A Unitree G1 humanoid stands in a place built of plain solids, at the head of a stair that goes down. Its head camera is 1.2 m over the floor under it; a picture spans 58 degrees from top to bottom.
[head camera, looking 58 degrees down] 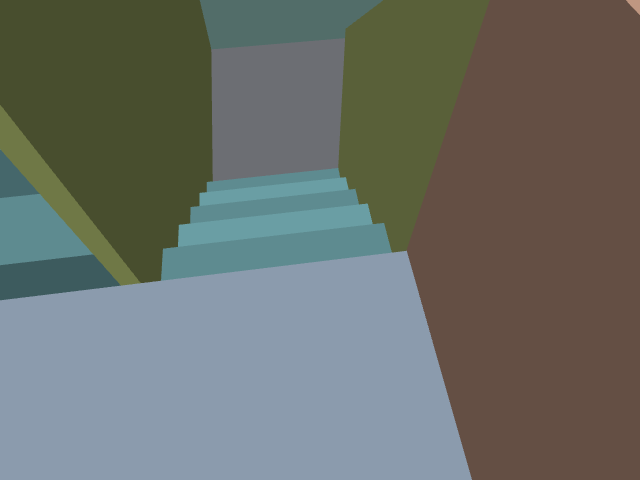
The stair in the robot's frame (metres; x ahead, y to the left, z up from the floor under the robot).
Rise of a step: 0.18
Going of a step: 0.24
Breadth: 0.84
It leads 8 degrees to the left of straight ahead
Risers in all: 6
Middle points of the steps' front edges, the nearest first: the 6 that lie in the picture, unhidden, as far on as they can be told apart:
0.65 0.14 0.00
0.89 0.17 -0.18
1.12 0.20 -0.37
1.35 0.23 -0.55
1.58 0.27 -0.74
1.82 0.30 -0.92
